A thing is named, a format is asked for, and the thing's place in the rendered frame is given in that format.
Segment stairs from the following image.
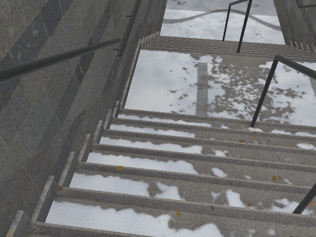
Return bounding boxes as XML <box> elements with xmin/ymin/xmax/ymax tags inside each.
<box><xmin>144</xmin><ymin>36</ymin><xmax>316</xmax><ymax>59</ymax></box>
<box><xmin>25</xmin><ymin>108</ymin><xmax>316</xmax><ymax>237</ymax></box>

